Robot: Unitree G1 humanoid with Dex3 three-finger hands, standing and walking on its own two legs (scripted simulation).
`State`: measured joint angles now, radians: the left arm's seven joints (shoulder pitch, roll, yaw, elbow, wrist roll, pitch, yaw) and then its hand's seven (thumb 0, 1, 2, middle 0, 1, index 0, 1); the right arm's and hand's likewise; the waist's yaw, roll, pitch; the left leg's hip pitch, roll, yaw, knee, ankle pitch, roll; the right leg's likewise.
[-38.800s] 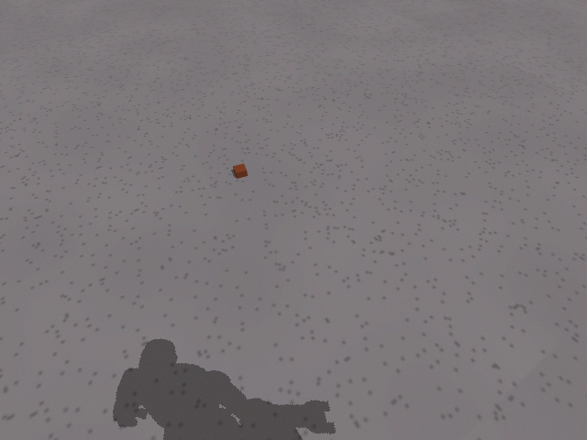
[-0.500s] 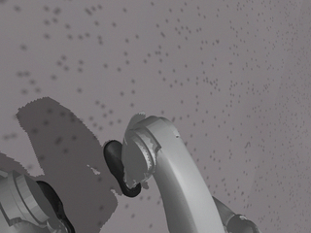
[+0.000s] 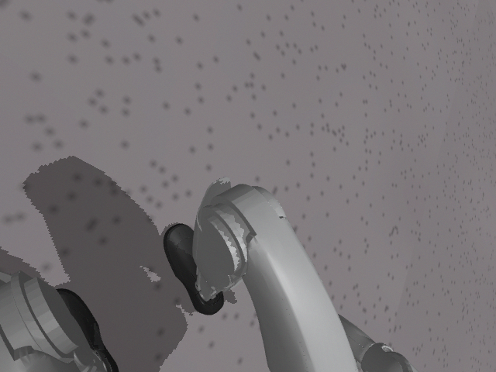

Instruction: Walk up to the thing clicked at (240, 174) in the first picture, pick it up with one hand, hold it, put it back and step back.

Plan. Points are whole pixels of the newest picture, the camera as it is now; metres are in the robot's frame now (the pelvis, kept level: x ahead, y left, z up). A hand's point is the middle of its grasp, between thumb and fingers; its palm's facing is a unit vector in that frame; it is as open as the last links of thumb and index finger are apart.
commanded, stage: close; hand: left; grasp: from above
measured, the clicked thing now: out of the picture +0.46 +0.42 -0.30
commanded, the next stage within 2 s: none
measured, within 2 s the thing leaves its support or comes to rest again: neither
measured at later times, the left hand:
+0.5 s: hand out of the picture +0.44 +0.41 -0.27, palm faces -0.34 -0.30 -0.89, open 9.5 cm
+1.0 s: hand out of the picture +0.44 +0.41 -0.27, palm faces -0.34 -0.30 -0.89, open 10.9 cm
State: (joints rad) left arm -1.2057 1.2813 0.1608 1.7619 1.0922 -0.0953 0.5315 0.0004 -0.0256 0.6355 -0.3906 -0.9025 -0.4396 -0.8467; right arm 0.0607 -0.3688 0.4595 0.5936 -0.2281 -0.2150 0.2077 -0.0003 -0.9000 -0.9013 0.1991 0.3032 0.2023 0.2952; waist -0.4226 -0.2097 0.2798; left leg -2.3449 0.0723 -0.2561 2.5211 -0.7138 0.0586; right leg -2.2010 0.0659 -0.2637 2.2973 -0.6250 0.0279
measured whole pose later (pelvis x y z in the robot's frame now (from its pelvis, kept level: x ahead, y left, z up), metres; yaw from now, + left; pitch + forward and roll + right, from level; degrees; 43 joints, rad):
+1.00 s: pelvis +0.00 +0.00 +0.00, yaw +0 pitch +28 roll -17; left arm -1.21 1.28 0.17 1.75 1.08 -0.09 0.52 0.00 -0.04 0.63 -0.38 -0.91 -0.43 -0.85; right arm 0.06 -0.37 0.46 0.60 -0.23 -0.22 0.21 0.00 -0.90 -0.90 0.20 0.30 0.20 0.30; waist -0.42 -0.21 0.28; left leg -2.35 0.07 -0.25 2.52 -0.71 0.06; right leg -2.21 0.06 -0.26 2.30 -0.63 0.03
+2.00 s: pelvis +0.00 +0.00 +0.00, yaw +0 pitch +28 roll -17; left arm -1.21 1.29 0.17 1.74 1.10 -0.08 0.53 0.00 -0.09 0.66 -0.35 -0.90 -0.39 -0.85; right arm 0.06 -0.36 0.45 0.60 -0.23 -0.22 0.21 0.00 -0.90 -0.90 0.20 0.30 0.20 0.30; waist -0.42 -0.21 0.27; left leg -2.35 0.07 -0.25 2.52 -0.72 0.06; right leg -2.21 0.06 -0.26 2.30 -0.63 0.03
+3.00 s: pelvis +0.00 +0.00 +0.00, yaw +0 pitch +28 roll -17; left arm -1.19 1.29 0.17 1.75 1.10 -0.10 0.52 0.00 -0.12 0.68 -0.34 -0.89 -0.37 -0.85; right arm 0.06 -0.37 0.46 0.60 -0.23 -0.22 0.21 0.00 -0.90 -0.90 0.20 0.30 0.20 0.30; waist -0.41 -0.21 0.27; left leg -2.36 0.07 -0.25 2.53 -0.71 0.06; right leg -2.21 0.06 -0.26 2.30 -0.62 0.03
